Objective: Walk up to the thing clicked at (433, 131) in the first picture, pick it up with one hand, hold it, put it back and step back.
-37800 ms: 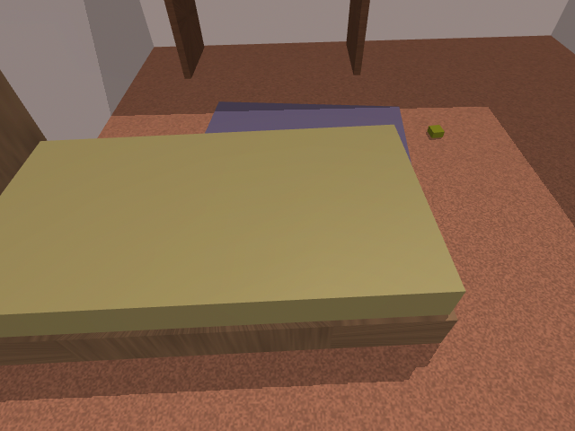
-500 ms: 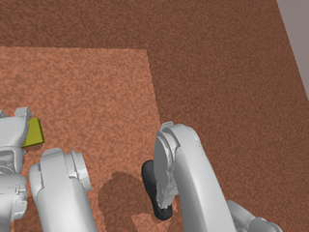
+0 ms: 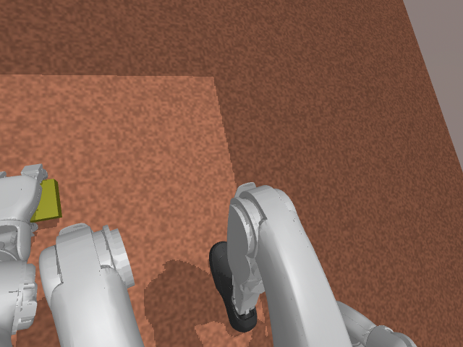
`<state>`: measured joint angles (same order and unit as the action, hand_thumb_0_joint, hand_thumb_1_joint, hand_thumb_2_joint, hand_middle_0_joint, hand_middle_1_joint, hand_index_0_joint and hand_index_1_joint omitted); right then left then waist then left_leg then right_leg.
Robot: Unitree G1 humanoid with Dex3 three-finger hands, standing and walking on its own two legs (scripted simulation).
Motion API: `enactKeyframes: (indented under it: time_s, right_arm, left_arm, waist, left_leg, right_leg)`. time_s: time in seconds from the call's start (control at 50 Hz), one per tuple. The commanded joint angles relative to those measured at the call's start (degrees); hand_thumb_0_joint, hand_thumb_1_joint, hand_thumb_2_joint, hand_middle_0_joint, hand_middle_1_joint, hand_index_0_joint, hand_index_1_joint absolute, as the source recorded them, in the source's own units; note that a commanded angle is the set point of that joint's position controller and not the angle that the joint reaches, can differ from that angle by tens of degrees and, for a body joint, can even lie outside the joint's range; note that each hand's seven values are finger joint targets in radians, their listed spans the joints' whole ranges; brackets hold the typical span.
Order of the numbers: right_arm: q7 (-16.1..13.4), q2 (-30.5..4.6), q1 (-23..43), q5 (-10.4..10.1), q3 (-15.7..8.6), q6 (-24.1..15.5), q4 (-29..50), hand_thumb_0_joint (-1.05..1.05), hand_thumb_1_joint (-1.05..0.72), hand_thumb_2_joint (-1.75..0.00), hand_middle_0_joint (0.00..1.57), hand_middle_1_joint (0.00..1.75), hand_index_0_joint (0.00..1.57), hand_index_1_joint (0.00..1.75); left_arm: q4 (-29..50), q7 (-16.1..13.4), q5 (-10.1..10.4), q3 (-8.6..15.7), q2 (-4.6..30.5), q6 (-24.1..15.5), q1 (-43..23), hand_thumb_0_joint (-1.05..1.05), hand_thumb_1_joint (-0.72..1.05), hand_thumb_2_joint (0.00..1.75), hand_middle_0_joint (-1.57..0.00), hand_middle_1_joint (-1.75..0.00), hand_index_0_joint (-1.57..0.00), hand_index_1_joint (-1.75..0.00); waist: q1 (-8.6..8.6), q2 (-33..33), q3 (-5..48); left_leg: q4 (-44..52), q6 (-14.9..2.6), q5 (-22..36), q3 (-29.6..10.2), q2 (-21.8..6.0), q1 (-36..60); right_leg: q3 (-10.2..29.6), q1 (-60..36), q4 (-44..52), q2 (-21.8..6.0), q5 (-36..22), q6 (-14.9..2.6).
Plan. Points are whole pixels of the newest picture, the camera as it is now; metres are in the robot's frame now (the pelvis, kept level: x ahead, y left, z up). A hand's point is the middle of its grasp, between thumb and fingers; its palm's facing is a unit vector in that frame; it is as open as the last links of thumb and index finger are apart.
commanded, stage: close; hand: left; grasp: from above
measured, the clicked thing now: (38, 201) +0.39 +0.26 -0.29
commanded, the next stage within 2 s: settle in 0.36 s
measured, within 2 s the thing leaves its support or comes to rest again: leaves its support in 0.80 s
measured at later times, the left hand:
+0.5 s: hand (20, 212) +0.37 +0.28 -0.25, palm faces -0.45 -0.10 -0.89, open 10.0 cm
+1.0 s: hand (10, 197) +0.39 +0.28 -0.20, palm faces -0.34 -0.11 -0.94, open 10.0 cm
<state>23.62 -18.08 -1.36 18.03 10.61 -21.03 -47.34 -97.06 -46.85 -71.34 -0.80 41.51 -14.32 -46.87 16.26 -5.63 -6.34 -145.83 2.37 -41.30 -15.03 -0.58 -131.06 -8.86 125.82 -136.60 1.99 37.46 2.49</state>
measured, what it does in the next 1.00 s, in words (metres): stands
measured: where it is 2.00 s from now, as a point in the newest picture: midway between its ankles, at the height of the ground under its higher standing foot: (184, 327)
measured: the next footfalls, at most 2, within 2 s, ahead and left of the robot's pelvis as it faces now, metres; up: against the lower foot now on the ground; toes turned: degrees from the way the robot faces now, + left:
none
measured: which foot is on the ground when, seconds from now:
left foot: down 0.00-1.00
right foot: down 0.00-1.00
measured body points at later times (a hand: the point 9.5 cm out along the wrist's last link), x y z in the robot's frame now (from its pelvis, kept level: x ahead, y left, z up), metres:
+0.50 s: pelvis +0.00 +0.00 +0.00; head +0.24 +0.12 +0.36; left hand +0.39 +0.28 -0.20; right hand +0.08 -0.25 -0.08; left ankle +0.07 +0.13 -0.27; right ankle +0.12 -0.12 -0.27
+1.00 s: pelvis +0.01 +0.00 +0.00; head +0.21 +0.09 +0.39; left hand +0.40 +0.28 -0.14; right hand +0.09 -0.26 -0.09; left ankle +0.07 +0.13 -0.27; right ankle +0.12 -0.12 -0.27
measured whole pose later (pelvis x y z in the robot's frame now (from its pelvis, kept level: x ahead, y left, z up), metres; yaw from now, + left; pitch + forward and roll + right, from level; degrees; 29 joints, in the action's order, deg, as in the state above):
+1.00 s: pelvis +0.01 +0.00 +0.00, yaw +1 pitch +29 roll -10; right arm 23.5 -18.4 -5.8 13.5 3.1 -16.9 -49.2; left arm -83.7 -40.8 -69.0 3.6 34.2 -9.4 -41.5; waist 13.4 -0.3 1.6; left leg -144.7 2.0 -41.9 -12.2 -0.9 -132.6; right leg -6.5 128.5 -137.2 1.8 38.6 2.2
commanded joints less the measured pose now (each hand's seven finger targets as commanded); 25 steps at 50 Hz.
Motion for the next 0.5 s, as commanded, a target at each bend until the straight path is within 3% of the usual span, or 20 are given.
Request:
enactKeyframes:
  time_s: [0.0,0.02,0.1,0.12,0.18,0.28,0.48]
  right_arm:
    - [-0.58,-17.84,-9.48,-1.21,-5.58,-0.70,0.71,0.00,-0.89,-0.90,0.20,0.30,0.20,0.30]
    - [-0.49,-17.80,-9.52,-0.70,-5.27,-0.84,0.47,0.00,-0.89,-0.90,0.20,0.30,0.20,0.30]
    - [-1.10,-18.41,-10.03,-1.32,-5.89,-0.38,-0.29,0.00,-0.90,-0.90,0.20,0.30,0.20,0.30]
    - [-1.08,-17.97,-9.19,-1.15,-5.65,-0.69,0.76,0.00,-0.90,-0.90,0.20,0.30,0.20,0.30]
    - [-1.41,-17.90,-9.21,-1.36,-5.53,-0.70,0.82,0.00,-0.90,-0.90,0.20,0.30,0.20,0.30]
    - [-1.58,-18.22,-8.69,-1.10,-5.75,-0.56,0.08,0.00,-0.90,-0.90,0.20,0.30,0.20,0.30]
    - [-1.72,-17.99,-9.25,-0.44,-5.33,0.15,0.41,0.00,-0.91,-0.90,0.20,0.30,0.20,0.30]
  left_arm:
    - [4.78,-2.77,0.22,0.53,3.57,1.37,-13.73,0.00,0.31,0.54,-0.66,-0.64,-0.70,-0.60]
    - [4.61,-2.67,0.90,0.29,2.81,1.52,-14.22,0.00,0.33,0.52,-0.66,-0.64,-0.71,-0.60]
    - [3.99,-1.88,1.44,0.73,4.92,1.97,-13.86,0.00,0.37,0.60,-0.72,-0.65,-0.75,-0.62]
    - [4.28,-1.35,1.40,0.13,4.39,1.83,-15.78,0.00,0.40,0.61,-0.74,-0.65,-0.77,-0.63]
    - [4.56,-0.50,1.51,0.75,5.55,1.68,-14.51,0.00,0.42,0.62,-0.78,-0.62,-0.80,-0.61]
    - [3.54,0.67,1.41,-0.06,4.24,0.47,-13.75,0.00,0.47,0.62,-0.82,-0.62,-0.84,-0.60]
    - [4.60,-0.27,0.89,-0.30,3.10,-0.56,-12.40,0.00,0.53,0.71,-0.94,-0.63,-0.94,-0.63]
  waist:
    - [4.24,21.18,32.31]
    - [4.87,21.84,33.17]
    - [4.59,20.31,33.24]
    - [5.39,19.98,32.30]
    - [4.09,19.50,32.35]
    - [3.97,21.33,32.01]
    - [4.06,20.56,33.34]
  left_leg:
    - [15.97,-1.52,7.12,7.88,-0.68,23.22]
    - [15.71,-1.52,7.79,8.19,-0.48,23.53]
    - [15.18,-2.09,6.79,8.09,-0.54,22.03]
    - [14.76,-1.99,6.51,7.88,-0.41,21.60]
    - [14.78,-2.19,6.25,8.14,-0.23,21.44]
    - [16.40,-1.74,5.94,7.23,-0.49,23.32]
    - [16.03,-1.95,7.82,7.53,-0.32,23.98]
  right_leg:
    - [-5.41,-16.47,13.62,2.93,-8.29,-3.75]
    - [-5.17,-17.49,13.56,3.16,-8.97,-3.84]
    - [-4.83,-16.85,14.12,3.23,-8.08,-3.79]
    - [-4.52,-16.67,13.38,2.81,-7.65,-3.83]
    - [-4.82,-16.15,13.85,2.59,-7.29,-3.70]
    - [-5.72,-15.54,12.14,2.71,-7.89,-3.98]
    - [-6.31,-16.13,12.50,2.94,-9.54,-3.85]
